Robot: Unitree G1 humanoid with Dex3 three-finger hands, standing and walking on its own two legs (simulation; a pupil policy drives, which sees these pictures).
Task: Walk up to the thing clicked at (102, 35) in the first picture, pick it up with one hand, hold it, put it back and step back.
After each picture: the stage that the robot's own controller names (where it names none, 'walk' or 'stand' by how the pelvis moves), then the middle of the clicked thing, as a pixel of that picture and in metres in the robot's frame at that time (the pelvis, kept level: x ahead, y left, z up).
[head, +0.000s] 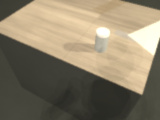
stand; (101, 40) +0.63 -0.10 -0.03
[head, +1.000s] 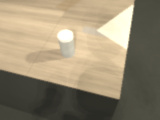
rise first; (66, 44) +0.54 +0.10 -0.01
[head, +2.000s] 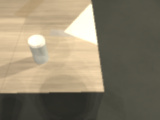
rise first; (39, 50) +0.51 +0.19 +0.00
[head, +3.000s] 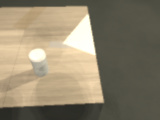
stand; (39, 63) +0.48 +0.19 -0.03
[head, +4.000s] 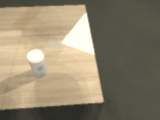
stand; (38, 63) +0.48 +0.19 -0.03
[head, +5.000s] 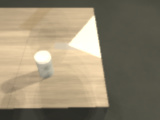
stand; (44, 64) +0.47 +0.17 -0.03
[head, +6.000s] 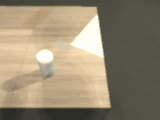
stand; (46, 64) +0.47 +0.16 -0.03
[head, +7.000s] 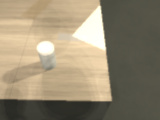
rise first; (47, 56) +0.49 +0.16 -0.03
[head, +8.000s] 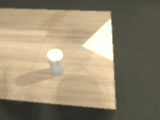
rise first; (56, 62) +0.49 +0.15 -0.03
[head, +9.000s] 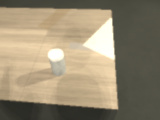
go down; (57, 62) +0.49 +0.15 -0.03
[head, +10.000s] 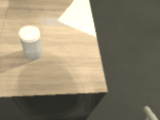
go down; (31, 43) +0.49 +0.14 +0.02
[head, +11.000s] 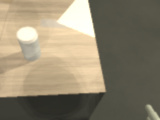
approach; (29, 44) +0.49 +0.15 +0.03
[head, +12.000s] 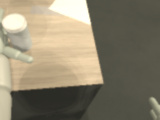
close in; (18, 34) +0.50 +0.16 +0.06
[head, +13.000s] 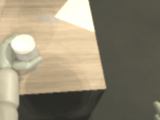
lift; (27, 53) +0.44 +0.15 +0.05
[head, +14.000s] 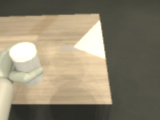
lift; (28, 65) +0.33 +0.16 +0.18
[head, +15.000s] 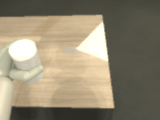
hold; (28, 62) +0.32 +0.16 +0.18
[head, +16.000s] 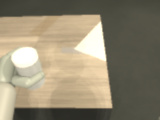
hold; (30, 69) +0.32 +0.16 +0.16
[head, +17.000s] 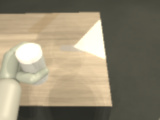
crouch; (33, 65) +0.33 +0.15 +0.16
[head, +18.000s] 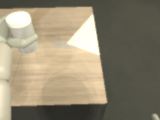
crouch; (23, 33) +0.44 +0.17 +0.18
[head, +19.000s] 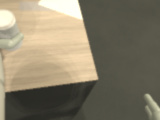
lower; (7, 31) +0.50 +0.16 +0.06
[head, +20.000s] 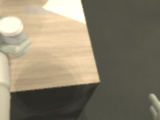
lower; (15, 37) +0.49 +0.16 +0.06
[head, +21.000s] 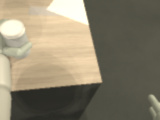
lower; (16, 40) +0.48 +0.16 +0.05
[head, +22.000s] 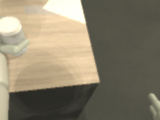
lower; (13, 37) +0.49 +0.16 +0.05
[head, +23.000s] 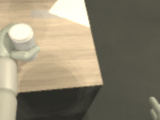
draw back; (24, 43) +0.47 +0.14 +0.05
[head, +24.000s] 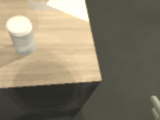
rise; (22, 37) +0.48 +0.14 +0.06
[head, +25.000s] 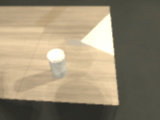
sink last; (57, 64) +0.46 +0.13 +0.01
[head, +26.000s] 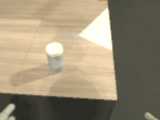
stand; (56, 58) +0.47 +0.13 +0.02
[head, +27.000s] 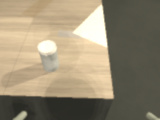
stand; (49, 56) +0.46 +0.14 +0.04
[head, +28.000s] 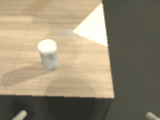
stand; (49, 55) +0.46 +0.14 +0.04
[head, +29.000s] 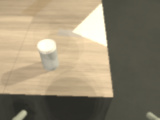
stand; (49, 55) +0.46 +0.14 +0.04
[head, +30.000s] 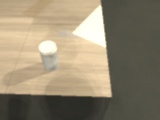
stand; (49, 56) +0.47 +0.14 +0.02
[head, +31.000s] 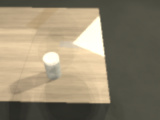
walk; (52, 66) +0.47 +0.14 -0.03
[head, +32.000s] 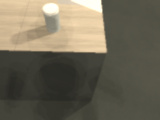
walk; (52, 18) +0.64 +0.14 -0.01
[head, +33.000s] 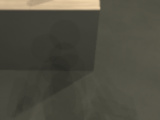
walk; out of the picture +0.96 +0.16 -0.01
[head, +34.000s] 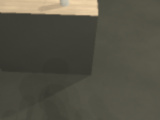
stand; out of the picture +1.12 +0.14 -0.02
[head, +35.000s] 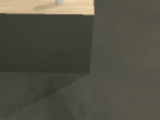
stand; out of the picture +1.10 +0.15 -0.04
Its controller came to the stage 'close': yes
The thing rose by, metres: 0.21
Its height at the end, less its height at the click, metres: +0.00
